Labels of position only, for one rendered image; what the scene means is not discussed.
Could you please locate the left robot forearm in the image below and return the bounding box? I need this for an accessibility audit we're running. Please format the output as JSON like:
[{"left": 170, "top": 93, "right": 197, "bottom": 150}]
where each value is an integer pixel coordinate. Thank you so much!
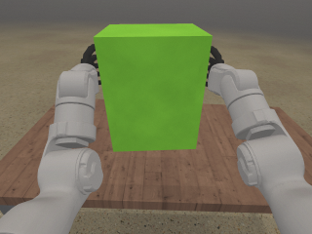
[{"left": 37, "top": 63, "right": 99, "bottom": 187}]

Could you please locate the robot left hand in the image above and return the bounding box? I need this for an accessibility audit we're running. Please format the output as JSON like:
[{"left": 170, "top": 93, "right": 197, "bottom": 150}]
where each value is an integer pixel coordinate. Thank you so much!
[{"left": 80, "top": 44, "right": 101, "bottom": 85}]

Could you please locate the right robot forearm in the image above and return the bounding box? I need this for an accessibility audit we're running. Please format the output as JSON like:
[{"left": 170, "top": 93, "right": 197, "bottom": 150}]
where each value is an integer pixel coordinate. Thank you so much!
[{"left": 208, "top": 63, "right": 305, "bottom": 174}]

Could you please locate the left robot upper arm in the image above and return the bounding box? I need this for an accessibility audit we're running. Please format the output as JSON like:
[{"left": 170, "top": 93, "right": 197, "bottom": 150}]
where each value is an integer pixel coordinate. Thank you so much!
[{"left": 0, "top": 147, "right": 103, "bottom": 234}]

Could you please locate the robot right hand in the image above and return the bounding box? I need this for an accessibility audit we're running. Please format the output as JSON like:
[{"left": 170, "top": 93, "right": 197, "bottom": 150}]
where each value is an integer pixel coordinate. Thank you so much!
[{"left": 205, "top": 46, "right": 224, "bottom": 87}]

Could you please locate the table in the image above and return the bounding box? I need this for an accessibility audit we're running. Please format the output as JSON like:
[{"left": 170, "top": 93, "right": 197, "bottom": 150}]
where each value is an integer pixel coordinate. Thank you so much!
[{"left": 0, "top": 98, "right": 312, "bottom": 215}]

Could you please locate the carton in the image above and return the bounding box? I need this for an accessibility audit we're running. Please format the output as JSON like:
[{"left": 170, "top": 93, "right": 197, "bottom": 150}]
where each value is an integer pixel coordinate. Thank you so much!
[{"left": 93, "top": 23, "right": 213, "bottom": 152}]

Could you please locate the right robot upper arm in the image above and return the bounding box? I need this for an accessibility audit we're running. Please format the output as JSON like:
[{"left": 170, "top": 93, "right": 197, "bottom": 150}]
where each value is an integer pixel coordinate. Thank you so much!
[{"left": 236, "top": 134, "right": 312, "bottom": 234}]

